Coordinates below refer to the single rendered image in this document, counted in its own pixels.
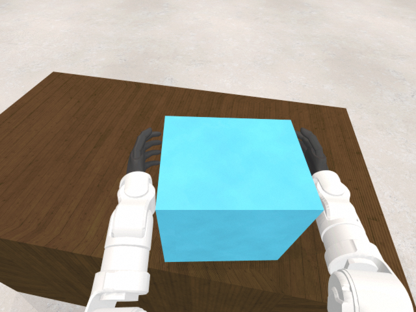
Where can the robot right upper arm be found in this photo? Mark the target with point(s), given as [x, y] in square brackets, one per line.
[366, 291]

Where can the carton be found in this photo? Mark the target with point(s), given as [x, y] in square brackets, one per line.
[232, 189]

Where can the pedestal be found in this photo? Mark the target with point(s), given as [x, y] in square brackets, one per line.
[64, 148]

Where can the robot left forearm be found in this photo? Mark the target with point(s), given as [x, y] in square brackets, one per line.
[124, 269]

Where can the right robot hand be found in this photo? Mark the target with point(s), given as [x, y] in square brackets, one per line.
[312, 150]

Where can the left robot hand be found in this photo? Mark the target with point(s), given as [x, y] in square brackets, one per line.
[138, 156]

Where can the robot right forearm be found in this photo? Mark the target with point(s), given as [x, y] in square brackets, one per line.
[346, 243]

